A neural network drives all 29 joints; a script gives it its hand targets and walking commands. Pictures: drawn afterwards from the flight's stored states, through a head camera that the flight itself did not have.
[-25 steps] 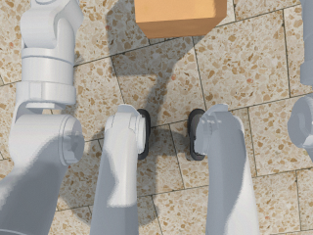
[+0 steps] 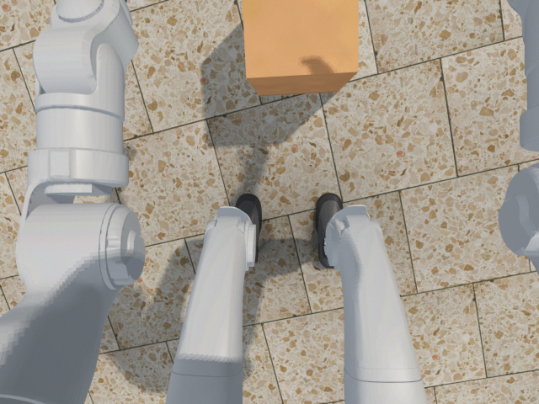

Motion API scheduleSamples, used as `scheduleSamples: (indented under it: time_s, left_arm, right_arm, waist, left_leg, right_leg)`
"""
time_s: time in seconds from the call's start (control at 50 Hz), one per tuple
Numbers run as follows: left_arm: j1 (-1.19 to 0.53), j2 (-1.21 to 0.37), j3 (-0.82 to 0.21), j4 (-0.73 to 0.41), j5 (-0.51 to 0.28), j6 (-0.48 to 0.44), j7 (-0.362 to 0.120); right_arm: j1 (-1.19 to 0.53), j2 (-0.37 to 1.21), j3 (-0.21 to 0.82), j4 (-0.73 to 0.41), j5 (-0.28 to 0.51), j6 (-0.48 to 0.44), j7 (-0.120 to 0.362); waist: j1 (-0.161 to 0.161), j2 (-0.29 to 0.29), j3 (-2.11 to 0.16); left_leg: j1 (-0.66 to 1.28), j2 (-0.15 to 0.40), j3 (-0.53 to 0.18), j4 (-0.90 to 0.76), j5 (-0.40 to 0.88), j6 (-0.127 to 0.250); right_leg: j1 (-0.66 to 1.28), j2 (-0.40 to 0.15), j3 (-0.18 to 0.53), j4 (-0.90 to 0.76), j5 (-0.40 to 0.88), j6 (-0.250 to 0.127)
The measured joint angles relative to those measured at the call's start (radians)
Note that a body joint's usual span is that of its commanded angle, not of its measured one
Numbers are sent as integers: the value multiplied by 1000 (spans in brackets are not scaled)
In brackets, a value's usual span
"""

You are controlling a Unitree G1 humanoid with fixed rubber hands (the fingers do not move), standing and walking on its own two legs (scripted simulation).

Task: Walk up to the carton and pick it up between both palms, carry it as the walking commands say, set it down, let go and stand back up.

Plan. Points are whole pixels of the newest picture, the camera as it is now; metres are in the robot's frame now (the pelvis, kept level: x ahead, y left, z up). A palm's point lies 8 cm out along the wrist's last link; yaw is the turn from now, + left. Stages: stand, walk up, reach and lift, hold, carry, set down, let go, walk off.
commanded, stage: set down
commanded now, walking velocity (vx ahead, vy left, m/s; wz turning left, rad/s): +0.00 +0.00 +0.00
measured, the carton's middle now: (298, 34) +0.62 -0.01 -0.50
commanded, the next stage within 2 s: let go in 0.08 s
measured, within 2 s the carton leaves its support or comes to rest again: neither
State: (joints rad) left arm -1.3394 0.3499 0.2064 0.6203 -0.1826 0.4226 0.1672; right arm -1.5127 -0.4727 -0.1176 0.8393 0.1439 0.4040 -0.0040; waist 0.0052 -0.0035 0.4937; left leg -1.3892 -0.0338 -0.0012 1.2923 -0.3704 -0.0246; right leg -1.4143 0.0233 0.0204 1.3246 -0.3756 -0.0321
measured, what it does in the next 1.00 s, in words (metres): rises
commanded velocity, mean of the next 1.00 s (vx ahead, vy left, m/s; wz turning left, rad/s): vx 0.00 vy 0.00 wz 0.00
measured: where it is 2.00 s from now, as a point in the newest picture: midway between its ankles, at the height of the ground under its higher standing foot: (288, 243)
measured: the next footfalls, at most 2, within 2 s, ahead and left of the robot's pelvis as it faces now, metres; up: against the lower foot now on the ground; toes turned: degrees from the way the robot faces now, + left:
none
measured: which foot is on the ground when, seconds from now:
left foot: down 0.00-1.00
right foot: down 0.00-1.00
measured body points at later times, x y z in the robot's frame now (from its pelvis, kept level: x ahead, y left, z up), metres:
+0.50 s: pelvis +0.02 +0.01 +0.06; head +0.32 +0.00 +0.39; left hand +0.42 +0.23 -0.06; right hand +0.45 -0.22 -0.06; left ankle +0.12 +0.13 -0.59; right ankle +0.12 -0.10 -0.59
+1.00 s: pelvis +0.11 +0.02 +0.13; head +0.18 +0.02 +0.58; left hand +0.30 +0.26 +0.05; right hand +0.31 -0.23 +0.05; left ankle +0.12 +0.13 -0.59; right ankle +0.12 -0.10 -0.59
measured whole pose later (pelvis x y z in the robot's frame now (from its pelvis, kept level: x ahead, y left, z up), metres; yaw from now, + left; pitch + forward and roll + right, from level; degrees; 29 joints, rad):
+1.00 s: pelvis +0.11 +0.02 +0.13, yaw -1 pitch +5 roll +0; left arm 0.17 0.25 0.05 0.43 -0.07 0.09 -0.06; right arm 0.10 -0.23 -0.11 0.48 0.02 0.09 0.06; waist 0.01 0.02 0.05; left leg -0.44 -0.03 -0.02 0.67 -0.33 0.01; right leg -0.43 0.02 0.03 0.66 -0.32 -0.01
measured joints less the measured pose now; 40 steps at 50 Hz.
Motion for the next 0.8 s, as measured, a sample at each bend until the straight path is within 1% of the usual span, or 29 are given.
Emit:
scheduleSamples:
  time_s: [0.06, 0.16, 0.18, 0.24, 0.3, 0.34, 0.4, 0.48, 0.52, 0.56, 0.64, 0.7, 0.8]
  left_arm:
    - [18, -1, 12, 44, 23, -38, -18]
    - [52, -3, 17, 51, 52, -71, -33]
    - [62, -4, 17, 45, 57, -74, -37]
    - [125, -4, 1, -28, 63, -70, -53]
    - [270, -5, -41, -134, 65, -49, -77]
    - [379, -5, -63, -208, 65, -34, -91]
    - [539, -5, -86, -306, 65, -18, -113]
    - [717, -9, -106, -365, 65, -24, -141]
    - [807, -18, -113, -368, 66, -41, -155]
    - [905, -34, -124, -364, 67, -64, -167]
    - [1045, -78, -128, -286, 90, -132, -192]
    - [1114, -94, -129, -235, 98, -173, -206]
    - [1237, -102, -135, -200, 105, -231, -214]
  right_arm:
    - [25, 0, 0, 40, -17, -31, 13]
    - [65, 0, 0, 41, -33, -63, 25]
    - [81, 0, 0, 25, -36, -64, 24]
    - [167, 4, 0, -88, -39, -63, 4]
    - [326, 23, 0, -227, -46, -42, -25]
    - [440, 39, 0, -316, -46, -30, -35]
    - [598, 63, 0, -427, -46, -16, -38]
    - [778, 87, 1, -504, -46, -15, -26]
    - [870, 106, 0, -511, -46, -22, -18]
    - [971, 133, 0, -508, -55, -39, -6]
    - [1120, 183, 0, -424, -96, -99, 24]
    - [1191, 209, 0, -376, -119, -138, 39]
    - [1310, 235, 0, -323, -127, -205, 52]
  waist:
    - [0, -1, -48]
    - [0, 2, -48]
    - [0, 3, -33]
    - [0, 3, 40]
    - [0, 3, 32]
    - [0, 5, 30]
    - [0, 8, 29]
    - [0, 14, 18]
    - [0, 16, -29]
    - [0, 18, -129]
    - [0, 20, -317]
    - [0, 19, -382]
    - [0, 15, -431]
  left_leg:
    - [1, 1, -2, -53, 20, 0]
    - [40, 1, -4, -107, 35, 3]
    - [58, 1, -4, -114, 35, 4]
    - [136, 1, -6, -135, 34, 6]
    - [170, 1, -8, -154, 33, 10]
    - [205, 1, -8, -170, 32, 12]
    - [271, 1, -10, -193, 31, 15]
    - [374, 1, -11, -227, 31, 19]
    - [406, 2, -12, -245, 31, 21]
    - [409, 2, -13, -264, 31, 24]
    - [456, 2, -13, -323, 34, 25]
    - [546, 2, -13, -375, 34, 26]
    - [716, 2, -14, -470, 34, 26]
  right_leg:
    - [2, 0, 0, -54, 20, 0]
    - [43, 0, 0, -112, 35, 1]
    - [62, 0, 0, -119, 36, 2]
    - [141, 0, 0, -144, 36, 3]
    - [178, 0, 0, -166, 36, 8]
    - [214, 0, 0, -183, 36, 10]
    - [282, 0, 0, -210, 36, 11]
    - [389, -1, 0, -250, 37, 14]
    - [422, 0, 0, -272, 39, 16]
    - [427, 0, 0, -294, 42, 18]
    - [476, -1, 2, -357, 45, 18]
    - [567, -2, 4, -411, 46, 18]
    - [737, -4, 6, -506, 47, 18]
